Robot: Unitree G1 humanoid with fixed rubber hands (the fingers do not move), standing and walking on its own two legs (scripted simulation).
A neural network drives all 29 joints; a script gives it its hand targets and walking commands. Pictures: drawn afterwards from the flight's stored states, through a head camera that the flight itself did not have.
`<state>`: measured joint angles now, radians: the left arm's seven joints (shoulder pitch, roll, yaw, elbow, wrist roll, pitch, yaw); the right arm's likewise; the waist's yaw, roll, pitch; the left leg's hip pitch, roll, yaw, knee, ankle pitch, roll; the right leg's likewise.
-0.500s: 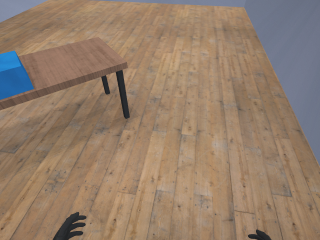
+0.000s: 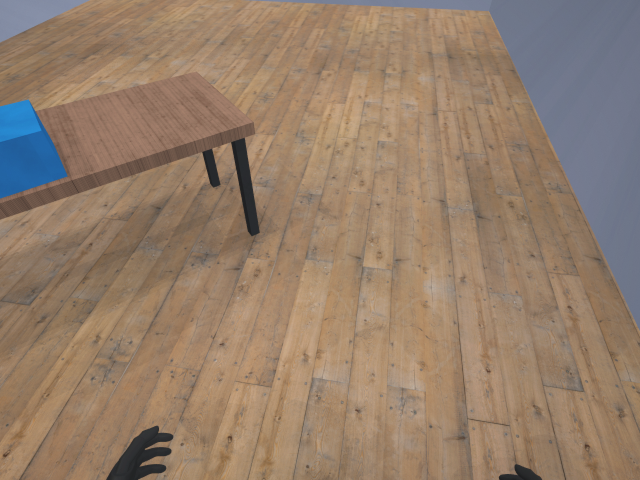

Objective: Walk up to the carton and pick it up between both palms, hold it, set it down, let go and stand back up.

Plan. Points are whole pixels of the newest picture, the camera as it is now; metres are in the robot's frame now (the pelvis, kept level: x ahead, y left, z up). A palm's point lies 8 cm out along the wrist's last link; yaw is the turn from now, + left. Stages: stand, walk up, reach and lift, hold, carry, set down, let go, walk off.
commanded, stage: walk up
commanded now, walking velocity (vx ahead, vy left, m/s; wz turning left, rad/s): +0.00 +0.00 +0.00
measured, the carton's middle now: out of the picture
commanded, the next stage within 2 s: none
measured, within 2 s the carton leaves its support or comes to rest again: neither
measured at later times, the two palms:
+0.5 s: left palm out of the picture -0.02 +0.44 -0.09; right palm (442, 423) +0.24 -0.15 -0.08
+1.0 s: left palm out of the picture +0.13 +0.55 -0.07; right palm (361, 354) +0.34 -0.04 -0.08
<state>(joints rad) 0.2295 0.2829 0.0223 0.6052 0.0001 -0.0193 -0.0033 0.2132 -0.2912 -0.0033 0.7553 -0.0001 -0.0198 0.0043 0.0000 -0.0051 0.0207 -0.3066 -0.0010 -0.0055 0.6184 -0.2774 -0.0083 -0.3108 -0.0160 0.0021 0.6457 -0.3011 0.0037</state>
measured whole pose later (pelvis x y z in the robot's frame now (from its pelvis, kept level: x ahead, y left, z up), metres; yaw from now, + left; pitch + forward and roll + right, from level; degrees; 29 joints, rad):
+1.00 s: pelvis +0.17 +0.22 +0.00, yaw +26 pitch -1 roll +0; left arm 0.32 0.44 0.05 0.61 0.01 -0.07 0.00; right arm 0.45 -0.38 -0.08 0.64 -0.03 0.00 0.07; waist 0.00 -0.02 0.04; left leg -0.17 -0.08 -0.06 0.61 -0.42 0.06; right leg -0.44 -0.03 -0.06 0.61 -0.22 -0.02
